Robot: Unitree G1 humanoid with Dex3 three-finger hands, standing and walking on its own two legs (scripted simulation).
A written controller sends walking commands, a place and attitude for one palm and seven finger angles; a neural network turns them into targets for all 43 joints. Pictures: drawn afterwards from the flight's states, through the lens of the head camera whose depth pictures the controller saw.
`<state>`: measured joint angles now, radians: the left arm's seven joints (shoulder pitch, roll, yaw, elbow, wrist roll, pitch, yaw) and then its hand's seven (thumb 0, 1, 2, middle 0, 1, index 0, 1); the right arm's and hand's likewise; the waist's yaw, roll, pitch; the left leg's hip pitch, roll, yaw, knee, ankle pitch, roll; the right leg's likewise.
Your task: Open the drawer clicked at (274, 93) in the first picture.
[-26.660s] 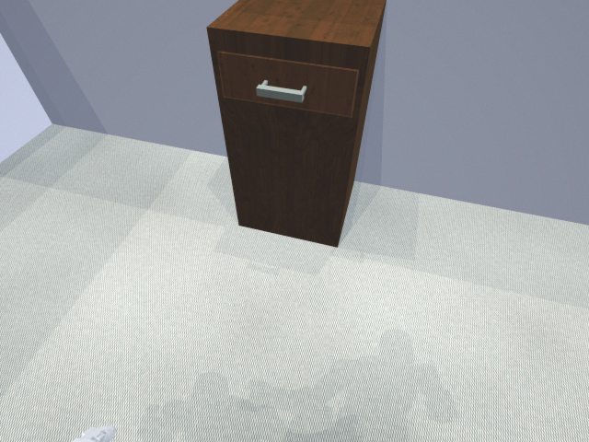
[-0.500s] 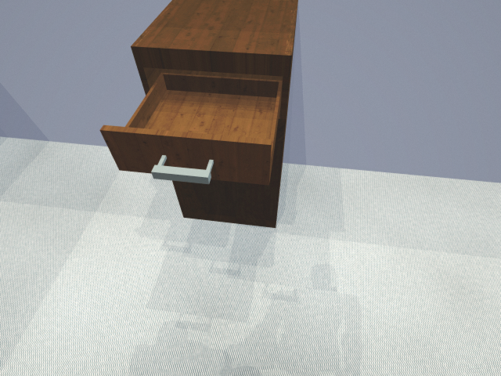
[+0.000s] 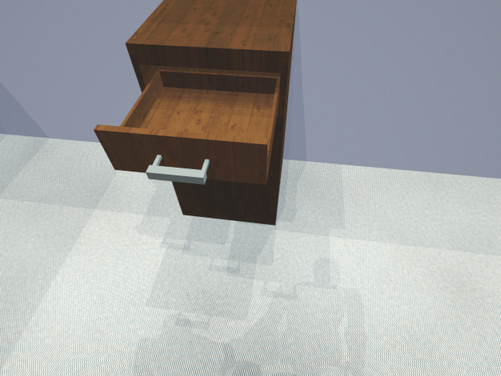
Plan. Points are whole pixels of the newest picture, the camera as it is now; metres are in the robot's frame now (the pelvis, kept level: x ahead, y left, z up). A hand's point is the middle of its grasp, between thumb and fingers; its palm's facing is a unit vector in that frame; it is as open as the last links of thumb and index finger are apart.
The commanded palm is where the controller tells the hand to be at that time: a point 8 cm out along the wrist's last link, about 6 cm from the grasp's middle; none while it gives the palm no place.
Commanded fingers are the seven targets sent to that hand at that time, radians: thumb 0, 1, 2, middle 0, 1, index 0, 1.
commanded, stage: look to check the result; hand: left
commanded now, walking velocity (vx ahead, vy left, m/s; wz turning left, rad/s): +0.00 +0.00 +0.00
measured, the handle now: (179, 167) +0.57 +0.21 -0.06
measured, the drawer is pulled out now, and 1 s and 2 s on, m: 0.30 0.30 0.30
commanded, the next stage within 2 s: stand and wait in 0.06 s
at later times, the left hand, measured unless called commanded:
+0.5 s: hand out of the picture +0.05 +0.20 -0.17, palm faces +0.02 -0.96 -0.27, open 7.4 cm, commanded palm none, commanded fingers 0.00 0.90 0.90 -0.20 -0.30 -0.20 -0.30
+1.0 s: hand out of the picture +0.09 +0.22 -0.16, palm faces +0.00 -0.95 -0.31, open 7.4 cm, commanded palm none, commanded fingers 0.00 0.90 0.90 -0.20 -0.30 -0.20 -0.30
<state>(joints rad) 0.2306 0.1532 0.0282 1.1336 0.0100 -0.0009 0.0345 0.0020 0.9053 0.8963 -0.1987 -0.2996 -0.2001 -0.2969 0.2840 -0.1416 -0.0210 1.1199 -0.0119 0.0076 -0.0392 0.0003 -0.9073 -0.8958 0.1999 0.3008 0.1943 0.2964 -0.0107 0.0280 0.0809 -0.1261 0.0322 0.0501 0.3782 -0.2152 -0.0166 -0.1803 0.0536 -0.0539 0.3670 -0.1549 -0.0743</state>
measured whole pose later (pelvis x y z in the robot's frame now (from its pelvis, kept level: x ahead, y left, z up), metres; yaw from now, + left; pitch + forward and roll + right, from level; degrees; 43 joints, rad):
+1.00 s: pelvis +0.02 +0.00 +0.00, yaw +0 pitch -1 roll +0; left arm 0.11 0.25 0.04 1.13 0.01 -0.01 0.02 0.00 0.90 0.90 -0.20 -0.30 -0.20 -0.30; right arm 0.18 -0.26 -0.02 1.12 -0.01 0.00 -0.03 0.00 -0.91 -0.90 0.20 0.30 0.20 0.30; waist -0.02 0.03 0.09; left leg -0.08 0.04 0.05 0.32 -0.21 -0.02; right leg -0.14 0.06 -0.05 0.32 -0.16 -0.07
